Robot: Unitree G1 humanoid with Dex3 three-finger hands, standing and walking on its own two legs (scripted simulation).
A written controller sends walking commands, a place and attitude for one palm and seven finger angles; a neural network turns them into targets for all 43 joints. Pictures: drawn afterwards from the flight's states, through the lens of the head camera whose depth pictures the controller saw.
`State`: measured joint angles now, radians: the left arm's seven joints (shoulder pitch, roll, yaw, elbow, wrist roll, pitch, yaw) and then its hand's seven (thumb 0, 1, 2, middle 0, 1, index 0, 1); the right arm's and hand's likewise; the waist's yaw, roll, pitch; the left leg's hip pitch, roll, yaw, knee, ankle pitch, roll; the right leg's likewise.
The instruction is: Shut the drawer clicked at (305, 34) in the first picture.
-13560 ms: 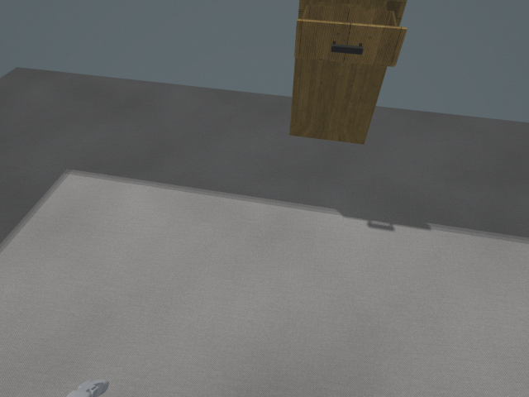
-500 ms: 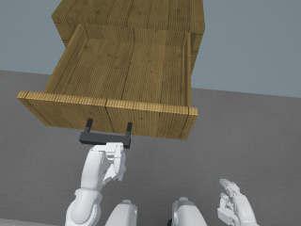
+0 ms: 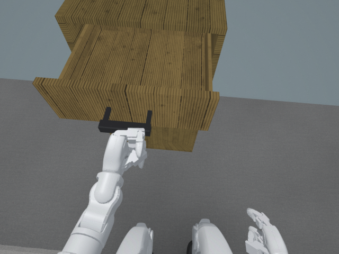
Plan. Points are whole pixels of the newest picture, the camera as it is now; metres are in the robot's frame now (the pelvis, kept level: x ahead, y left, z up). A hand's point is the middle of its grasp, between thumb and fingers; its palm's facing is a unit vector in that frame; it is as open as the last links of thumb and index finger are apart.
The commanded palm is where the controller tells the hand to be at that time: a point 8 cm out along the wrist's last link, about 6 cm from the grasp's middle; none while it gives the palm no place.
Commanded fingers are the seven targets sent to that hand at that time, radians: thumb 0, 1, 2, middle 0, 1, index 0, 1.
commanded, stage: push the drawer shut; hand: left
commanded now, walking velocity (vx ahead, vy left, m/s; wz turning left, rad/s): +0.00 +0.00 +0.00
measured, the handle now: (127, 120) +0.42 +0.11 +0.04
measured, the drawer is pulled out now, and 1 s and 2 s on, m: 0.22 0.09 0.00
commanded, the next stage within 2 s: none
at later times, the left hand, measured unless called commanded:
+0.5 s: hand (149, 126) +0.40 +0.06 +0.04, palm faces -0.11 -0.99 -0.04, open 3.0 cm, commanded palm +0.40 +0.11 +0.04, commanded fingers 0.00 0.90 0.90 -1.40 -1.60 -1.40 -1.60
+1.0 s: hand (150, 105) +0.47 +0.06 +0.04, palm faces -0.09 -1.00 -0.04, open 3.0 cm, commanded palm +0.46 +0.11 +0.04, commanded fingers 0.00 0.90 0.90 -1.40 -1.60 -1.40 -1.60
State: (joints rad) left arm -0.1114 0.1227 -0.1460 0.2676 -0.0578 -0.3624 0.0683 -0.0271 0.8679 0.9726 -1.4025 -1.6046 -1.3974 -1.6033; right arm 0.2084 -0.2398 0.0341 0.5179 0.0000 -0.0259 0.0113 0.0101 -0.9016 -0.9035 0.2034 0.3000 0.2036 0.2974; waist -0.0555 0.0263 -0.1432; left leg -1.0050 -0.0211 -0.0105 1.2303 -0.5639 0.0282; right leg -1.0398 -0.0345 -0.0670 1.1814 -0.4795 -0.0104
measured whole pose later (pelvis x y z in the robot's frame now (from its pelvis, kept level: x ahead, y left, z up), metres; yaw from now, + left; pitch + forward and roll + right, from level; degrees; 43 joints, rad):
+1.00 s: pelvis +0.00 -0.01 +0.00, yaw -2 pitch +23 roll -1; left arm -0.71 0.19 0.14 0.94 -0.05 -0.51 0.04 -0.02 0.81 0.93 -1.40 -1.60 -1.40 -1.60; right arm 0.29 -0.25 0.01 0.63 -0.03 0.00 0.03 0.01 -0.90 -0.90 0.20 0.30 0.20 0.30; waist -0.14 0.03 -0.13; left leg -1.07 0.00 0.01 1.20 -0.54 0.02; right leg -1.12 -0.01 -0.04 1.16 -0.44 -0.02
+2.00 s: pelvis -0.01 +0.00 -0.02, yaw -3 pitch +30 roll -3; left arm -1.14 0.37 0.27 1.32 0.06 -0.48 0.06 -0.03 0.79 1.04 -1.40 -1.60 -1.40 -1.60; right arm 0.37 -0.25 0.05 0.64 -0.09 0.04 0.06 0.00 -0.90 -0.90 0.20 0.30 0.20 0.30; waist -0.26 0.05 -0.13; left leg -1.26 0.01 -0.02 1.29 -0.55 0.03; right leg -1.28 0.00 -0.07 1.19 -0.43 -0.01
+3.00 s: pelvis +0.01 +0.00 -0.01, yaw -4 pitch +28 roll -2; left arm -1.00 0.30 0.27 1.15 0.01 -0.46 0.06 0.01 0.88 0.91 -1.40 -1.60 -1.40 -1.60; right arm 0.37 -0.24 0.03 0.60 -0.06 0.07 0.08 0.00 -0.90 -0.90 0.20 0.30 0.20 0.30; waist -0.21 0.05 -0.13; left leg -1.18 0.02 0.02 1.25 -0.57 0.03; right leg -1.22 0.01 -0.04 1.17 -0.44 0.00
